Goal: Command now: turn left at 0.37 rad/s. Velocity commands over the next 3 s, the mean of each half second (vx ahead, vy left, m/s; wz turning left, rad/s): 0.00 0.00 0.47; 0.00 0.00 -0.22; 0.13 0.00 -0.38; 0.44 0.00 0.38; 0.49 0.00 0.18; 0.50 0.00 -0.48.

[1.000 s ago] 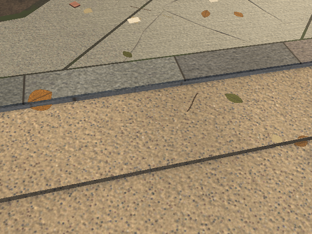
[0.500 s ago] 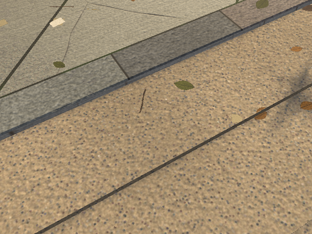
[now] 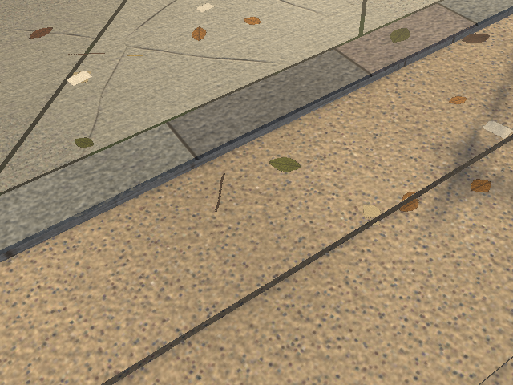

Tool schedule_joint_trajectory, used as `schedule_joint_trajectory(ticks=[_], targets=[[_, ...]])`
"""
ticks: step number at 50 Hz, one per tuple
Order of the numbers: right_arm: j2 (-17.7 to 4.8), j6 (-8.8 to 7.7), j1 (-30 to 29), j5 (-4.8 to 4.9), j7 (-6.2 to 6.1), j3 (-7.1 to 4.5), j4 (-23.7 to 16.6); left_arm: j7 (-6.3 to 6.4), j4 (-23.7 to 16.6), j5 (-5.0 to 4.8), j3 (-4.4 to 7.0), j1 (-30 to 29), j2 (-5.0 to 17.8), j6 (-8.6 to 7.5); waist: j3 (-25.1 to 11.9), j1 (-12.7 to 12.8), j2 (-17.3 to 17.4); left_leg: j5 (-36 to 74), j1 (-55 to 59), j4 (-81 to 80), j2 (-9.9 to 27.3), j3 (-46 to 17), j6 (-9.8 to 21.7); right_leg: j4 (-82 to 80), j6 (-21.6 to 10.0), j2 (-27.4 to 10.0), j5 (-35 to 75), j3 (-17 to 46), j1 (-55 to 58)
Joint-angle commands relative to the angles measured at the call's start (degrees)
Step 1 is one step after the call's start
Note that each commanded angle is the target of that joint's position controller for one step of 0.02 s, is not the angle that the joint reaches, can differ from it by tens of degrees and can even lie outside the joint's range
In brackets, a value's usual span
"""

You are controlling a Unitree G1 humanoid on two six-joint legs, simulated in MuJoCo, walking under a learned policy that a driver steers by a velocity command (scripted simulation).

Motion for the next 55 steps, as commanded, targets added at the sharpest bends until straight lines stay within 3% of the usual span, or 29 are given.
schedule_joint_trajectory(ticks=[1,4,9,14,15,16,17,18,19,20,21,22,24,29,31,33,34,35,36,37,38,39,41,42,45,48,53,54,55], targets=[[-7.94,0.74,-0.07,-0.12,-0.73,-3.13,-3.6,1.5,-5.79,0.2,2.02,-9.05,7.71,-2.84,0.51,-0.68,-11.51,5.29,-11.79,19.45,1.42,-3.49,-4.66,-13.01,-9.89,-19.0,29.42,14.01,1.71],[-5.46,0.32,-2.58,-0.44,0.28,-2.49,-5.61,3.28,-3.8,-0.86,2.19,-3.81,8.16,-2.48,-0.33,1.35,-8.67,12.0,-12.41,14.27,1.65,-1.28,-6.22,-12.32,-9.26,-16.08,30.9,7.63,6.48],[0.05,-0.23,-9.19,-0.55,3.23,0.45,-10.32,4.41,-2.22,-1.41,3.66,0.34,12.06,-0.96,-2.53,5.36,-11.67,7.91,-6.13,-8.5,5.77,4.58,-6.66,-13.05,-9.81,-18.59,29.57,4.25,11.83],[-4.2,-0.29,-4.05,-0.12,4.73,-1.06,-10.0,2.68,-0.88,-3.26,4.68,0.3,14.85,-1.08,-2.17,2.94,-11.91,14.39,10.83,-29.43,2.26,11.73,-0.89,-8.43,-6.58,-18.39,29.17,-0.08,6.61],[-6.09,-0.32,-1.57,-0.27,4.34,-1.95,-9.36,2.39,0.4,-3.06,4.45,2.86,13.82,-1.48,-3.1,2.08,-9.44,21.15,18.51,-35.44,0.74,10.54,1.19,-4.13,-3.76,-16.38,26.8,-2.64,3.33],[-12.42,-0.65,3.06,-0.68,3.8,-4.44,-7.67,2.04,-0.85,-1.75,3.95,3.57,12.03,-2.1,-7.75,0.89,5.64,38.27,33.95,-32.93,5.39,0.88,7.2,7.69,2.09,-10.14,25.46,-8.4,-8.93],[-15.3,-0.74,10.28,-1.3,2.98,-5.69,-6.96,1.85,-5.07,0.14,2.63,-5.09,10.08,-2.75,-14.4,-5.38,16.97,43.65,43.88,-39.69,17.72,-20.13,17.64,26.25,6.38,-2.81,-6.42,-7.74,-23.99],[-12.67,-1.77,8.19,-2.95,2.75,-4.18,-8.29,0.97,-5.05,-0.56,2.86,-8.73,9.71,-3.2,-16.73,-5.05,9.49,44.6,42.82,-41.27,21.51,-23.72,19.78,37.76,5.88,-2.63,-16.26,3.53,-25.94],[-11.17,-2.51,2.98,-2.82,2.45,-3.41,-9.71,0.61,-4.28,-1.95,2.93,-8.17,9.31,-3.06,-14.25,-2.94,3.34,41.34,38.42,-40.51,19.79,-18.64,17.94,39.43,5.13,-3.83,-13.34,5.66,-26.3],[-8.93,-2.7,-2.04,-1.32,2.4,-2.8,-10.82,0.92,-3.29,-2.28,2.87,-6.26,9.4,-2.48,-10.78,-0.35,0.24,38.01,34.14,-40.36,16.84,-14.29,14.85,36.48,5.36,-4.68,-9.54,5.08,-26.14],[-7.67,-2.34,-6.23,-0.42,2.25,-2.39,-11.69,1.54,-2.48,-1.59,3.19,-4.66,10.23,-2.1,-9.19,1.65,-0.24,34.93,29.76,-40.55,14.17,-11.42,12.64,33.85,6.17,-4.79,-5.04,4.34,-24.26],[-7.11,-1.93,-8.62,-0.74,2.12,-1.97,-12.16,1.8,-1.36,-0.98,3.27,-2.51,10.17,-1.71,-9.49,3.27,2.02,35.41,24.82,-40.13,11.9,-8.02,11.93,35.06,7.31,-3.51,-1.82,2.24,-19.55],[-5.96,-1.36,-10.75,-1.62,2.3,-1.29,-12.77,1.52,0.24,-1.54,3.14,2.09,9.97,-0.6,-9.65,5.1,4.4,31.29,19.13,-40.85,10.29,-4.45,12.15,33.38,8.68,-1.89,0.92,0.22,-13.91],[-3.41,-1.77,-11.83,-3.05,2.81,0.14,-10.43,1.23,0.75,-1.68,2.06,6.07,8.27,0.7,-11.08,5.75,7.26,23.11,17.59,-40.03,12.35,-1.53,11.56,21.12,7.65,-3.74,-1.48,-2.64,-3.22],[-5.28,-1.39,-12.74,-2.6,2.59,-0.44,-9.18,0.86,0.15,-2.11,2.36,7.66,9.23,1.11,-9.49,6.17,8.44,14.72,16.21,-38.72,15.13,-3.24,11.52,15.61,5.08,-5.45,-2.41,-2.74,0.15],[-4.8,-0.81,-12.39,-1.23,1.57,-0.84,-7.37,0.33,2.02,-1.96,2.77,10.66,9.65,1.59,-3.22,6.47,3.52,7.35,8.45,-29.78,12.57,0.19,9.57,4.56,2.07,-3.72,0.39,-5.7,4.38],[-2.7,-0.37,-11.19,-1.01,1.18,-0.71,-6.28,-0.25,3.68,-1.17,2.17,14.04,7.39,1.49,-0.71,7.02,-1.4,6.84,5.19,-17.95,8.74,5.14,7.31,-0.14,1.11,-2.42,-4.14,-4.61,5.12],[0.12,0.21,-10.41,-0.72,1.32,-0.35,-6.82,-0.5,3.07,-0.24,1.2,15.16,6.21,0.73,2.13,5.66,-8.89,-2.04,-5.78,-0.47,4.78,8.91,2.77,-0.61,-2.89,-10.75,-1.74,12.37,4.58],[-0.21,0.21,-8.39,1.12,1.2,-0.15,-9.55,-0.13,-1.22,-0.45,0.69,5.81,11.28,-0.33,6.93,-0.53,-15.84,-8.54,-10.77,7.75,1.68,4.64,-0.5,-15.29,-11.23,-20.98,7.17,35.66,-8.57],[-2.46,-0.6,-11.58,1.59,0.12,-0.16,-11.22,0.71,-3.57,0.82,3.25,0.2,20.4,-1.71,10.95,0.22,-20.53,-5.16,-10.6,15.68,1.7,2.59,-1.44,-27.22,-17.04,-26.87,-5.53,47.06,-16.86],[-5.53,-1.13,-16.08,1.74,-0.9,-1.01,-11.26,1.69,-3.53,1.51,2.39,-2.13,16.93,-2.54,13.75,1.17,-13.41,2.85,-11.0,22.12,3.65,-0.33,-1.83,-26.86,-14.02,-24.78,-11.66,42.17,-18.63],[-6.33,-1.0,-14.89,0.66,-1.3,-1.52,-9.79,2.38,-3.62,1.29,1.44,-3.72,14.32,-2.53,13.2,0.32,-7.6,8.36,-9.99,22.66,4.39,-0.84,-2.36,-23.55,-10.82,-20.45,-11.75,34.97,-18.43],[-5.73,-0.64,-13.48,-1.6,-1.16,-1.98,-8.93,3.26,-3.94,-0.51,1.25,-2.45,12.63,-2.52,8.68,1.2,-6.84,14.12,-9.47,19.15,4.18,-0.44,-3.74,-18.8,-9.11,-14.3,-6.6,26.48,-11.37],[-3.95,-0.68,-14.15,-1.81,-0.81,-1.73,-9.14,3.56,-3.67,-1.03,1.04,0.07,11.23,-2.57,5.39,2.22,-6.72,16.22,-8.94,17.07,4.05,-0.15,-4.16,-16.2,-9.33,-12.35,-0.64,23.47,-6.64],[-0.03,-1.48,-14.68,-1.7,0.07,-0.49,-9.75,4.41,-3.64,-1.53,1.69,6.48,10.31,-2.09,-3.5,4.32,-7.07,15.39,-8.64,5.05,3.88,0.97,-5.77,-10.47,-10.15,-11.05,19.32,19.5,8.12],[2.08,-2.38,-16.7,-0.77,1.06,0.46,-9.82,4.85,-4.12,-1.87,2.94,9.55,11.73,-0.26,-4.99,6.61,-9.66,7.71,-3.93,-10.59,2.47,2.8,-6.68,-9.11,-9.75,-10.95,21.0,19.53,11.12],[-1.68,-3.85,-8.26,0.43,2.36,-0.9,-6.04,3.65,-6.69,-2.87,3.88,4.61,13.2,1.09,-3.46,3.69,-14.53,11.34,11.83,-32.07,-0.32,4.41,-4.43,-7.97,-8.84,-11.19,25.37,24.49,3.51],[-2.77,-4.37,-5.71,-0.1,2.6,-1.42,-4.9,3.54,-7.27,-3.56,3.86,3.08,12.63,1.09,-3.96,2.24,-12.59,19.6,17.11,-40.21,-0.33,4.71,-3.17,-6.47,-6.6,-9.29,24.81,23.72,2.08],[-6.65,-4.69,-4.93,-1.07,2.84,-2.79,-3.64,3.57,-7.93,-3.77,3.92,4.68,11.44,1.18,-7.17,4.46,-2.35,27.91,26.66,-38.48,3.78,0.91,0.13,-4.15,-2.57,-5.4,18.87,20.03,-3.44]])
